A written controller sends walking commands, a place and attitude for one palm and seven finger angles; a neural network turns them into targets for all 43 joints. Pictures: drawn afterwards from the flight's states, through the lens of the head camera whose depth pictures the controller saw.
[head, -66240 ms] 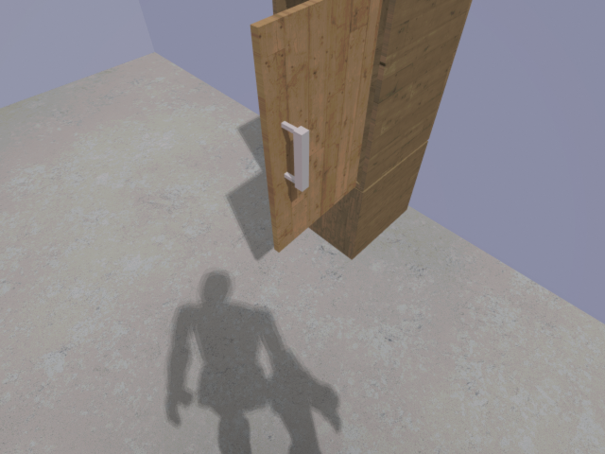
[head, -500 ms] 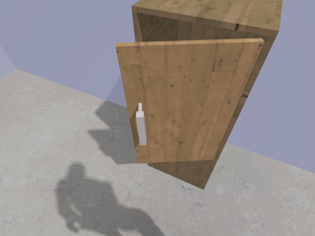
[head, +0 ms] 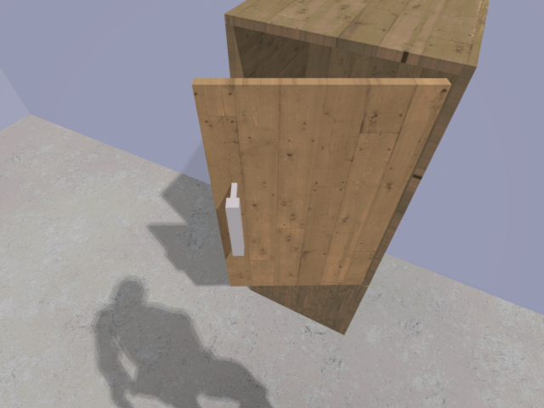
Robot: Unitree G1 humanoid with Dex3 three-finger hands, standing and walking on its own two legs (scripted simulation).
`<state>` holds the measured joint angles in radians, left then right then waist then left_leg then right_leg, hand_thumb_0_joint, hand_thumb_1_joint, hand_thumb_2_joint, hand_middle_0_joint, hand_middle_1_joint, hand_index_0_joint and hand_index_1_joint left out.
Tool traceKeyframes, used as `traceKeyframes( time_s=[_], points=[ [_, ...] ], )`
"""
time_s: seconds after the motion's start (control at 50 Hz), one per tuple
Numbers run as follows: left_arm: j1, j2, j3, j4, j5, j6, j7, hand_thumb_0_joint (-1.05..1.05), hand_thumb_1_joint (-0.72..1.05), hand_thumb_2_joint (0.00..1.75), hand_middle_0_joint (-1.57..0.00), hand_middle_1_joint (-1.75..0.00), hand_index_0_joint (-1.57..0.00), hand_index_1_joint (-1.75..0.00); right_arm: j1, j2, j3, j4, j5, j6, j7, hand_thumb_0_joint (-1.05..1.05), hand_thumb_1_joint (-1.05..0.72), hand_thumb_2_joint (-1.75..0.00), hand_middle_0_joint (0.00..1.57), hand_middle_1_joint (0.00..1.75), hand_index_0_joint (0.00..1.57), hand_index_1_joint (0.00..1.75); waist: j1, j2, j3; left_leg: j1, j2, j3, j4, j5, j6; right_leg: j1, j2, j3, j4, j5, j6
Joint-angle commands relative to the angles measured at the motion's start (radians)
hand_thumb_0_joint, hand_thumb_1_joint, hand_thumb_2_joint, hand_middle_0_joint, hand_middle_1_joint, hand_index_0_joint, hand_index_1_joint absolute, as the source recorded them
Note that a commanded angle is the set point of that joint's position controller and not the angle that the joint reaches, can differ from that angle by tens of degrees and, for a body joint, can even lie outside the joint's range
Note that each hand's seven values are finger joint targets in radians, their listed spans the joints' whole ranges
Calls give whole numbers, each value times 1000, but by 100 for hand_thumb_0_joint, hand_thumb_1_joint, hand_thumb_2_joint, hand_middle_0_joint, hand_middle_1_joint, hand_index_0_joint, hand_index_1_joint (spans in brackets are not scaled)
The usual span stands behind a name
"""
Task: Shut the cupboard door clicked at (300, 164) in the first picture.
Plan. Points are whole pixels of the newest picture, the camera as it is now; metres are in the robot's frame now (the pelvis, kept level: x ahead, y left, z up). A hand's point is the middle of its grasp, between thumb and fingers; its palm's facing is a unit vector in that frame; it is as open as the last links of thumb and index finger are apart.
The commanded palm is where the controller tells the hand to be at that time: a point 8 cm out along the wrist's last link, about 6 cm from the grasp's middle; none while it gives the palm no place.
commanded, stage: shuffle to correct the standing spot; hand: left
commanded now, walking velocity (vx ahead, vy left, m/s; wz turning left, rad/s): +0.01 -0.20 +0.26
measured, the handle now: (236, 220) +0.44 +0.10 -0.02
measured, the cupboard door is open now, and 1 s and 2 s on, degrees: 28 28 28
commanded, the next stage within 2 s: come to a stop and stand still in 0.72 s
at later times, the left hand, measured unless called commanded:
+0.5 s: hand out of the picture -0.01 +0.09 -0.19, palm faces +0.09 -0.98 -0.15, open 7.4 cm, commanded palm none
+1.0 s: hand out of the picture +0.07 +0.06 -0.18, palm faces +0.03 -0.98 -0.21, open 7.4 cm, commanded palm none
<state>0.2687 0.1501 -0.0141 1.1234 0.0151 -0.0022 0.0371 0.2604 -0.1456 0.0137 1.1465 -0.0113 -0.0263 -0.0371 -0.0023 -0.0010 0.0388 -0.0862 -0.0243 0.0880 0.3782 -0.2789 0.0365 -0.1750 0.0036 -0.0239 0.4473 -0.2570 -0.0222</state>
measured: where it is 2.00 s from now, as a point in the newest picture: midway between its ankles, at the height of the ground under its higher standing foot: outside the picture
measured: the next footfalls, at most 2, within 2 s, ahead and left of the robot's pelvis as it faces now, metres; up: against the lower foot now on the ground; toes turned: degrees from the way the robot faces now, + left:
left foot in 0.66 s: +0.03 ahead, +0.02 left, +0.00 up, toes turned +7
right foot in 1.02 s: +0.03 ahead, -0.29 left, +0.00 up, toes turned -1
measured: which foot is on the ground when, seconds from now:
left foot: down 0.00-0.34, up 0.36-0.64, down 0.66-1.00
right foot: down 0.00-0.66, up 0.68-1.00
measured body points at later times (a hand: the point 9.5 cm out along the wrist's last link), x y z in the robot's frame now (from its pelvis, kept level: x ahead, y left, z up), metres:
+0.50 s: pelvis +0.00 -0.06 -0.01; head +0.04 -0.05 +0.44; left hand -0.02 +0.15 -0.17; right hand +0.02 -0.29 -0.16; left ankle -0.06 +0.05 -0.69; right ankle -0.01 -0.10 -0.74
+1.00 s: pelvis +0.01 -0.14 -0.01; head +0.05 -0.13 +0.44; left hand +0.07 +0.11 -0.16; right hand +0.01 -0.38 -0.16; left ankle -0.01 +0.02 -0.74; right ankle +0.01 -0.32 -0.74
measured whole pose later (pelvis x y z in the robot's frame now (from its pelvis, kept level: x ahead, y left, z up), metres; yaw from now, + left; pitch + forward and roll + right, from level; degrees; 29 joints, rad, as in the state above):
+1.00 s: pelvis +0.01 -0.14 -0.01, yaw +2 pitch +2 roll -1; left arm 0.21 0.22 0.06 0.94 0.03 0.02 -0.01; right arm 0.30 -0.17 -0.04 1.03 -0.04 0.01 -0.02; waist -0.02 -0.01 0.06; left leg -0.30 0.12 0.04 0.57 -0.31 -0.05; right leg -0.29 -0.09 -0.01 0.56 -0.32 0.02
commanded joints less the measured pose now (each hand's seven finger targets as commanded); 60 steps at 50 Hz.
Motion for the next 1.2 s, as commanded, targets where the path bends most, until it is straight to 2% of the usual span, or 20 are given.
traceKeyframes(
  time_s=[0.0,0.2,0.28,0.32,0.36,0.4,0.52,0.58,0.6,0.64,0.66,0.74,0.9,0.94,0.98,1.0,1.04,1.12,1.16,1.18],
  points=[
    [73,74,13,-18,-4,-9,-1,0,90,90,-20,-30,-20,-30,75,-90,-17,-17,-5,-9,-8,0,-90,-90,20,30,20,30,1,1,35,-62,160,-137,-73,191,16,-5,-90,59,-40,159,-15],
    [102,61,49,-68,13,20,-19,0,90,90,-20,-30,-20,-30,114,-129,-61,-19,-16,13,-38,0,-90,-90,20,30,20,30,-7,55,39,-57,256,-198,-3,300,71,-115,-49,12,92,119,-21],
    [153,76,67,-89,17,24,-23,0,90,90,-20,-30,-20,-30,89,-111,-70,-49,-14,19,-41,0,-90,-90,20,30,20,30,10,-47,5,-182,182,-99,120,149,30,-13,-97,95,33,278,-46],
    [197,118,78,-84,16,23,-17,0,90,90,-20,-30,-20,-30,79,-62,-62,-64,-6,26,-40,0,-90,-90,20,30,20,30,26,-217,-27,-292,52,25,349,-148,-21,85,-210,240,-82,447,-107],
    [207,104,78,-93,18,31,-8,0,90,90,-20,-30,-20,-30,13,-62,-63,-91,-3,36,-43,0,-90,-90,20,30,20,30,51,-157,-7,-378,57,-35,610,-329,-17,75,-269,302,-135,536,-229],
    [161,97,80,-121,18,27,-5,0,90,90,-20,-30,-20,-30,1,-58,-67,-97,-4,33,-35,0,-90,-90,20,30,20,30,33,-54,-22,-403,62,-37,687,-301,-26,86,-236,240,-107,571,-281],
    [121,107,83,-162,28,31,-9,0,90,90,-20,-30,-20,-30,13,-39,-63,-115,-6,35,-30,0,-90,-90,20,30,20,30,17,-50,-22,-303,62,3,452,-223,-21,16,-193,217,-132,425,-251],
    [104,104,82,-164,18,37,-20,0,90,90,-20,-30,-20,-30,100,-44,-59,-93,-5,26,-40,0,-90,-90,20,30,20,30,-20,-36,-38,-138,62,8,176,-43,-9,-25,-136,177,-75,383,-168],
    [99,94,79,-166,13,39,-26,0,90,90,-20,-30,-20,-30,145,-61,-62,-75,-7,20,-45,0,-90,-90,20,30,20,30,-41,-13,-40,-21,101,-17,47,65,9,-94,-108,143,-7,323,-111],
    [112,42,72,-204,7,37,-33,0,90,90,-20,-30,-20,-30,180,-202,-91,-96,-21,17,-50,0,-90,-90,20,30,20,30,-58,284,1,73,570,-574,-113,281,248,-437,21,2,469,-283,37],
    [32,124,90,-221,28,48,-30,0,90,90,-20,-30,-20,-30,164,-204,-83,-101,-22,17,-49,0,-90,-90,20,30,20,30,-76,166,52,-53,580,-560,-112,371,267,-435,-2,103,632,-321,20],
    [28,78,99,-217,22,61,-57,0,90,90,-20,-30,-20,-30,6,-167,-68,-156,-28,-12,-45,0,-90,-90,20,30,20,30,18,83,33,-174,393,-267,-97,370,158,-392,-29,107,794,-115,28],
    [-38,46,72,-222,8,25,-58,0,90,90,-20,-30,-20,-30,56,-226,-101,-165,-36,22,3,0,-90,-90,20,30,20,30,-19,229,-26,-161,252,-123,-16,95,72,-150,-12,-96,194,-155,64],
    [53,92,74,-173,7,-5,-44,0,90,90,-20,-30,-20,-30,65,-171,-88,-162,-27,25,14,0,-90,-90,20,30,20,30,21,91,-64,-248,149,-71,133,-16,-4,69,-12,-81,-31,-2,57],
    [125,253,91,-146,10,-22,-25,0,90,90,-20,-30,-20,-30,38,-59,-62,-210,-8,26,21,0,-90,-90,20,30,20,30,58,-300,-81,-432,50,-4,392,-337,-61,134,-367,322,-161,180,-49],
    [122,257,81,-155,13,-17,-29,0,90,90,-20,-30,-20,-30,8,-73,-61,-222,-9,23,25,0,-90,-90,20,30,20,30,59,-155,-56,-374,57,-56,449,-324,-45,34,-376,307,-138,252,-99],
    [44,244,89,-154,17,-28,-15,0,90,90,-20,-30,-20,-30,28,-95,-74,-209,-5,36,20,0,-90,-90,20,30,20,30,28,-398,-49,-409,56,-50,511,-290,-55,59,-350,328,-88,477,-125],
    [2,235,97,-178,20,-2,4,0,90,90,-20,-30,-20,-30,35,-92,-72,-187,6,32,26,0,-90,-90,20,30,20,30,13,-224,-36,-267,15,-12,277,-117,-62,4,-308,202,30,570,-98],
    [-35,231,98,-196,5,14,3,0,90,90,-20,-30,-20,-30,82,-104,-72,-171,4,31,24,0,-90,-90,20,30,20,30,-11,-118,-32,-81,20,-9,85,107,-49,-121,-241,148,98,396,-47],
    [-40,195,95,-210,0,25,-1,0,90,90,-20,-30,-20,-30,82,-146,-80,-182,-4,28,21,0,-90,-90,20,30,20,30,-9,4,-26,-49,119,-119,58,263,-5,-199,-158,83,161,209,-3]
  ],
)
